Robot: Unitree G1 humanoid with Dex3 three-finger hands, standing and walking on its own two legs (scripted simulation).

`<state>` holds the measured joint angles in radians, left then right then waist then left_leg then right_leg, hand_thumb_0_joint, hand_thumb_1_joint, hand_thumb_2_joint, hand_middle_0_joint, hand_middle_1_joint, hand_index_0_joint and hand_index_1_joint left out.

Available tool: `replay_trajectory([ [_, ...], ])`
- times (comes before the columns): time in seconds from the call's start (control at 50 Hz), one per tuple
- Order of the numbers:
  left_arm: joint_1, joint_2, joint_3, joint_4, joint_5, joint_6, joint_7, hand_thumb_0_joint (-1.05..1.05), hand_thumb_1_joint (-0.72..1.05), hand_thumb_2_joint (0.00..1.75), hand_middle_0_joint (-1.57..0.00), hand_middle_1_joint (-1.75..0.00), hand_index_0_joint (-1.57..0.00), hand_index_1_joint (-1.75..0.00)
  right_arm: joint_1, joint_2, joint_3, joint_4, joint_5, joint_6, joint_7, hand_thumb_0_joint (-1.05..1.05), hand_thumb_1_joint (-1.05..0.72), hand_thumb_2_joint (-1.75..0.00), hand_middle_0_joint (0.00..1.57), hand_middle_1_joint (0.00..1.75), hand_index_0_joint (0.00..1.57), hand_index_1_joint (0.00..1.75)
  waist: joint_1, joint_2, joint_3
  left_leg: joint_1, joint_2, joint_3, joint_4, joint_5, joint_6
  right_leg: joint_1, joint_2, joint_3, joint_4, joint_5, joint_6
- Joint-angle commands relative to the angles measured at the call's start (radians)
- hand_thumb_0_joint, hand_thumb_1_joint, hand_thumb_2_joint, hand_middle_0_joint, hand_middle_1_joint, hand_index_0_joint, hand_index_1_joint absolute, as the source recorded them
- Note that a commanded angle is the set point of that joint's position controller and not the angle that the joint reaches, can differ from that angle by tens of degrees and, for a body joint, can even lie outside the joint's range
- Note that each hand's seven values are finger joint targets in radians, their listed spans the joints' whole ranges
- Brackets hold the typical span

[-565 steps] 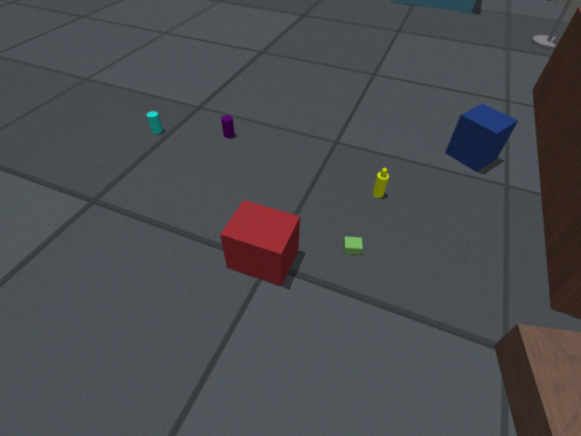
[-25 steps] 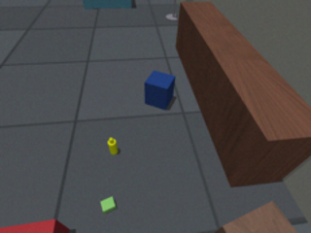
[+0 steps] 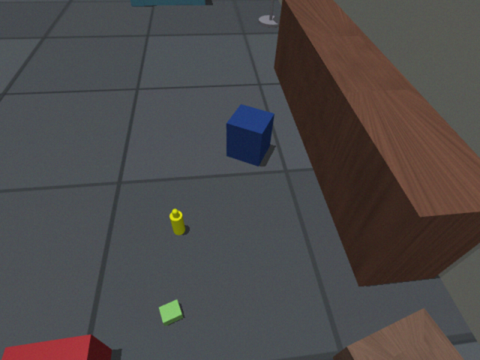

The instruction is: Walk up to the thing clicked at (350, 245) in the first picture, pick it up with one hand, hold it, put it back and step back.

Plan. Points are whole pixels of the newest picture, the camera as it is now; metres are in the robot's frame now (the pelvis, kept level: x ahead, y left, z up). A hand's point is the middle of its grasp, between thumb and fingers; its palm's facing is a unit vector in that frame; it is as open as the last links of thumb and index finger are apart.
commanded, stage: stand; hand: left
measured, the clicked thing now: (171, 312) +0.44 +0.25 -0.76
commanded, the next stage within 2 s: walk up in 0.82 s
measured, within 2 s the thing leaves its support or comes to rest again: neither
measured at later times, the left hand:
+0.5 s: hand out of the picture +0.06 +0.26 -0.16, palm faces -0.01 -0.94 -0.34, open 7.3 cm
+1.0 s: hand out of the picture +0.07 +0.27 -0.17, palm faces +0.00 -0.92 -0.39, open 7.3 cm
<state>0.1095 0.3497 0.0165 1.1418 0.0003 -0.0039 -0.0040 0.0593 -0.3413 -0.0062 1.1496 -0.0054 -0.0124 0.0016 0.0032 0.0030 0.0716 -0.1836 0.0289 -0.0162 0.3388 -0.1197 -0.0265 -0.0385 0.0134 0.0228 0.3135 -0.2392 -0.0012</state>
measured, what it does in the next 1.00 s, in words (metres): stands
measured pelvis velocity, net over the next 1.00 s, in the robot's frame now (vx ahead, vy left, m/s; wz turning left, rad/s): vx -0.03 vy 0.00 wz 0.01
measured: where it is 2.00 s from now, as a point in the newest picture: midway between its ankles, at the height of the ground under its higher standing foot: outside the picture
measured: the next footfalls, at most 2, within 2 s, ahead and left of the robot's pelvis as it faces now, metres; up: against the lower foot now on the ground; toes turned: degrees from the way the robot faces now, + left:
left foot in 1.50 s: -0.14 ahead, +0.12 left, +0.00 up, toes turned +4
right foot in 1.84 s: -0.27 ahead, -0.13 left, +0.00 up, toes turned +4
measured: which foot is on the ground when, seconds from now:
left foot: down 0.00-1.00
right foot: down 0.00-1.00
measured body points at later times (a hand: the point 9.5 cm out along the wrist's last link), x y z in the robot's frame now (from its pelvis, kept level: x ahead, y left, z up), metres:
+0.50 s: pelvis +0.00 +0.00 +0.00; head +0.01 +0.01 +0.45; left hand +0.06 +0.31 -0.13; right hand +0.08 -0.30 -0.13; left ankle +0.04 +0.14 -0.75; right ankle -0.04 -0.12 -0.75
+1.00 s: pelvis -0.03 +0.00 -0.01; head +0.04 +0.00 +0.43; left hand +0.07 +0.32 -0.14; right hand +0.09 -0.31 -0.14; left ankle +0.04 +0.14 -0.75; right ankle -0.04 -0.12 -0.74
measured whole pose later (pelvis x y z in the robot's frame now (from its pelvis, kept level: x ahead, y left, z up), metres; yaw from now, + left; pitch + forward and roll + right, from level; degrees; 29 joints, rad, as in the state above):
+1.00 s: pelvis -0.03 +0.00 -0.01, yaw +1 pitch -1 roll +0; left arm 0.07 0.39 0.04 0.99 -0.02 0.05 0.01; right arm 0.03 -0.38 -0.04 1.01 0.01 0.04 0.00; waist -0.01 0.00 0.17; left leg -0.33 0.02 -0.03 0.50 -0.15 -0.01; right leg -0.25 0.01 0.01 0.66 -0.33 -0.03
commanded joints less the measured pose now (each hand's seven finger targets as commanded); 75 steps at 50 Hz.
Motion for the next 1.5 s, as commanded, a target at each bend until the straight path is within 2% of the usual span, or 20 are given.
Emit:
replay_trajectory([
  [0.0,-0.040,0.208,0.043,-0.062,0.002,-0.028,0.014,0.00,0.90,0.90,-0.20,-0.30,-0.20,-0.30,-0.058,-0.213,-0.037,-0.061,-0.001,-0.026,-0.012,0.00,-0.90,-0.90,0.20,0.30,0.20,0.30,-0.007,0.005,-0.142,0.139,0.108,-0.089,-0.002,0.219,0.050,-0.063,-0.127,0.072,-0.045,0.207,-0.009],
  [0.1,-0.030,0.202,0.038,-0.054,0.007,-0.020,0.012,0.00,0.90,0.90,-0.20,-0.30,-0.20,-0.30,-0.058,-0.218,-0.038,-0.056,-0.002,-0.019,-0.010,0.00,-0.90,-0.90,0.20,0.30,0.20,0.30,-0.006,0.011,-0.082,0.087,0.101,-0.105,-0.045,0.040,0.046,-0.098,-0.120,0.072,-0.067,0.059,-0.013],
  [0.5,-0.011,0.213,0.037,-0.068,0.008,-0.024,0.014,0.00,0.90,0.90,-0.20,-0.30,-0.20,-0.30,-0.038,-0.218,-0.034,-0.062,0.000,-0.022,-0.009,0.00,-0.90,-0.90,0.20,0.30,0.20,0.30,-0.003,0.002,-0.102,0.110,0.098,-0.102,-0.017,0.162,0.049,-0.073,-0.136,0.071,-0.060,0.147,-0.015],
  [0.68,-0.014,0.215,0.033,-0.071,0.009,-0.024,0.013,0.00,0.90,0.90,-0.20,-0.30,-0.20,-0.30,-0.019,-0.220,-0.032,-0.059,0.001,-0.015,-0.006,0.00,-0.90,-0.90,0.20,0.30,0.20,0.30,-0.013,-0.001,-0.078,0.088,0.091,-0.106,-0.038,0.038,0.046,-0.096,-0.133,0.075,-0.079,0.059,-0.017],
  [0.78,0.003,0.215,0.032,-0.070,0.008,-0.028,0.015,0.00,0.90,0.90,-0.20,-0.30,-0.20,-0.30,-0.019,-0.220,-0.031,-0.062,0.001,-0.018,-0.006,0.00,-0.90,-0.90,0.20,0.30,0.20,0.30,-0.006,-0.010,-0.106,0.104,0.096,-0.105,-0.015,0.141,0.053,-0.069,-0.138,0.071,-0.068,0.141,-0.011],
  [0.8,-0.021,0.279,0.065,-0.094,-0.011,-0.006,0.022,0.00,0.90,0.90,-0.20,-0.30,-0.20,-0.30,-0.033,-0.279,-0.054,-0.083,0.010,-0.001,-0.007,0.00,-0.90,-0.90,0.20,0.30,0.20,0.30,-0.019,-0.001,0.015,0.021,0.086,-0.103,0.082,0.409,0.068,-0.133,-0.113,0.053,0.055,0.385,-0.020],
  [0.88,0.015,0.234,0.069,-0.170,-0.021,0.019,0.027,0.00,0.90,0.90,-0.20,-0.30,-0.20,-0.30,0.017,-0.285,-0.079,-0.147,0.025,0.023,-0.008,0.00,-0.90,-0.90,0.20,0.30,0.20,0.30,-0.022,0.058,-0.206,0.079,0.141,-0.125,0.147,0.591,0.148,-0.080,-0.062,-0.013,0.276,0.363,-0.039],
  [0.96,0.095,0.204,0.075,-0.204,-0.010,0.053,0.022,0.00,0.90,0.90,-0.20,-0.30,-0.20,-0.30,-0.046,-0.321,-0.106,-0.245,0.005,0.048,-0.018,0.00,-0.90,-0.90,0.20,0.30,0.20,0.30,0.001,0.209,-0.227,-0.065,0.270,-0.276,0.100,0.438,0.271,-0.128,0.009,0.008,0.582,-0.191,-0.055],
  [1.0,0.150,0.199,0.088,-0.209,-0.011,0.063,0.017,0.00,0.90,0.90,-0.20,-0.30,-0.20,-0.30,-0.095,-0.315,-0.109,-0.289,-0.010,0.055,-0.022,0.00,-0.90,-0.90,0.20,0.30,0.20,0.30,0.035,0.198,-0.172,-0.199,0.272,-0.265,0.102,0.269,0.272,-0.132,-0.003,0.034,0.616,-0.305,-0.071],
  [1.04,0.210,0.188,0.094,-0.202,-0.007,0.056,0.015,0.00,0.90,0.90,-0.20,-0.30,-0.20,-0.30,-0.132,-0.294,-0.105,-0.320,-0.013,0.064,-0.020,0.00,-0.90,-0.90,0.20,0.30,0.20,0.30,0.078,0.164,-0.136,-0.215,0.200,-0.214,0.226,0.223,0.212,-0.129,-0.025,0.010,0.392,-0.159,-0.072],
  [1.06,0.192,0.208,0.097,-0.212,0.006,0.046,0.018,0.00,0.90,0.90,-0.20,-0.30,-0.20,-0.30,-0.126,-0.256,-0.095,-0.326,-0.003,0.069,-0.017,0.00,-0.90,-0.90,0.20,0.30,0.20,0.30,0.075,0.066,-0.094,-0.214,0.081,-0.174,0.343,0.100,0.142,-0.180,-0.079,0.074,0.175,-0.026,-0.074],
  [1.08,0.152,0.301,0.121,-0.244,0.032,0.033,0.021,0.00,0.90,0.90,-0.20,-0.30,-0.20,-0.30,-0.091,-0.209,-0.085,-0.337,0.014,0.072,-0.018,0.00,-0.90,-0.90,0.20,0.30,0.20,0.30,0.053,-0.176,-0.045,-0.346,-0.104,-0.115,0.545,-0.147,0.069,-0.181,-0.260,0.354,0.048,0.193,-0.102],
  [1.1,0.067,0.359,0.132,-0.300,0.035,0.025,0.019,0.00,0.90,0.90,-0.20,-0.30,-0.20,-0.30,-0.023,-0.193,-0.077,-0.332,0.006,0.078,-0.027,0.00,-0.90,-0.90,0.20,0.30,0.20,0.30,0.013,-0.212,-0.030,-0.359,-0.172,-0.152,0.725,-0.490,0.036,-0.249,-0.377,0.430,0.040,0.373,-0.196],
  [1.12,0.007,0.412,0.137,-0.335,0.041,0.020,0.024,0.00,0.90,0.90,-0.20,-0.30,-0.20,-0.30,0.025,-0.225,-0.092,-0.332,0.002,0.084,-0.035,0.00,-0.90,-0.90,0.20,0.30,0.20,0.30,0.007,-0.251,-0.082,-0.326,-0.160,-0.210,0.901,-0.538,0.044,-0.334,-0.462,0.524,0.017,0.416,-0.320],
  [1.18,-0.096,0.289,0.121,-0.374,0.038,0.012,0.034,0.00,0.90,0.90,-0.20,-0.30,-0.20,-0.30,0.106,-0.282,-0.114,-0.299,0.017,0.075,-0.030,0.00,-0.90,-0.90,0.20,0.30,0.20,0.30,-0.046,-0.113,-0.063,-0.327,-0.150,-0.193,0.993,-0.383,0.019,-0.241,-0.269,0.227,0.160,0.498,-0.221],
  [1.28,0.115,0.256,0.115,-0.367,0.030,0.013,0.064,0.00,0.90,0.90,-0.20,-0.30,-0.20,-0.30,0.015,-0.241,-0.083,-0.361,-0.007,0.063,-0.037,0.00,-0.90,-0.90,0.20,0.30,0.20,0.30,0.076,-0.122,-0.114,-0.434,-0.105,-0.142,0.770,-0.419,0.003,0.077,-0.293,0.212,0.251,0.686,-0.221],
  [1.36,0.159,0.280,0.125,-0.391,0.021,0.018,0.070,0.00,0.90,0.90,-0.20,-0.30,-0.20,-0.30,0.032,-0.234,-0.085,-0.372,-0.013,0.061,-0.032,0.00,-0.90,-0.90,0.20,0.30,0.20,0.30,0.083,-0.196,-0.168,-0.327,-0.064,-0.074,0.532,-0.430,0.006,0.111,-0.314,0.225,0.273,0.737,-0.224],
  [1.44,0.057,0.304,0.122,-0.438,0.009,0.030,0.056,0.00,0.90,0.90,-0.20,-0.30,-0.20,-0.30,0.179,-0.228,-0.103,-0.315,-0.017,0.059,-0.016,0.00,-0.90,-0.90,0.20,0.30,0.20,0.30,-0.017,-0.191,-0.200,-0.038,-0.059,0.021,0.169,-0.190,0.043,-0.094,-0.251,0.154,0.334,0.518,-0.147],
  [1.46,0.063,0.279,0.110,-0.441,0.006,0.032,0.053,0.00,0.90,0.90,-0.20,-0.30,-0.20,-0.30,0.175,-0.250,-0.112,-0.319,-0.026,0.055,-0.015,0.00,-0.90,-0.90,0.20,0.30,0.20,0.30,-0.028,-0.119,-0.183,0.017,0.000,-0.051,0.105,-0.025,0.070,-0.194,-0.206,0.125,0.375,0.381,-0.093],
  [1.48,0.084,0.230,0.099,-0.451,0.005,0.032,0.051,0.00,0.90,0.90,-0.20,-0.30,-0.20,-0.30,0.151,-0.331,-0.133,-0.340,-0.043,0.056,-0.012,0.00,-0.90,-0.90,0.20,0.30,0.20,0.30,-0.022,0.104,-0.185,0.097,0.202,-0.315,0.104,0.178,0.157,-0.386,-0.062,0.052,0.536,0.103,-0.034],
])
